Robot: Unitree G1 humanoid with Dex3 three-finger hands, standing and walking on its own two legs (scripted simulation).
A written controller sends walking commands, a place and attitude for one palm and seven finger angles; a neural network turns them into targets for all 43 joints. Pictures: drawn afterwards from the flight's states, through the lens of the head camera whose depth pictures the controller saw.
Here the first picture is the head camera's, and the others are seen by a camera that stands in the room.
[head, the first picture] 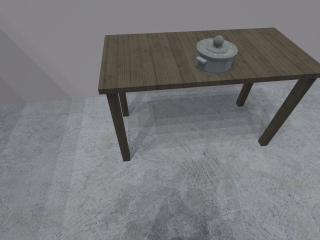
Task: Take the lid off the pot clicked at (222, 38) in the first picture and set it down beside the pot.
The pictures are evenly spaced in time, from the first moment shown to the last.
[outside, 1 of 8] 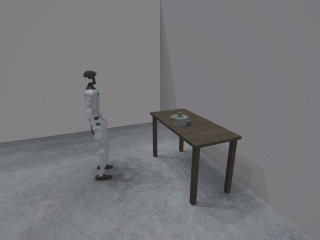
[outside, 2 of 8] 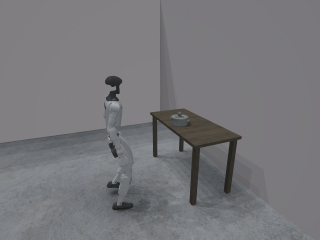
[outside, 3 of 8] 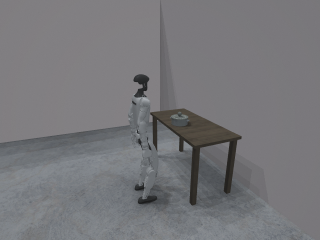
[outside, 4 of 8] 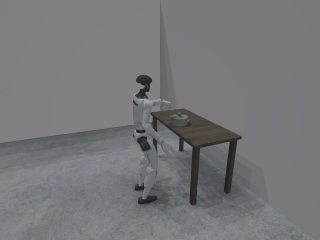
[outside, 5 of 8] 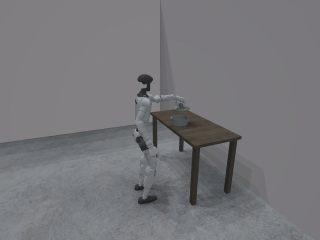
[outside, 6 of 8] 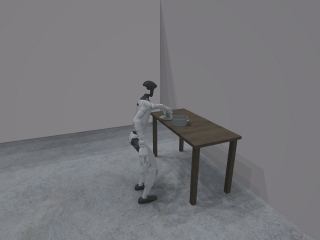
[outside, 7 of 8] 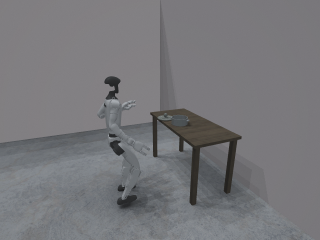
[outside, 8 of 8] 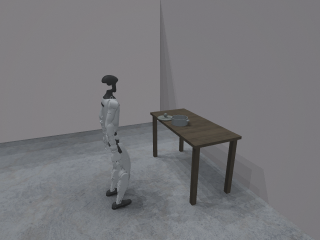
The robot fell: no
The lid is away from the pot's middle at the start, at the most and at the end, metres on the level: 0.00 0.26 0.25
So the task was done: yes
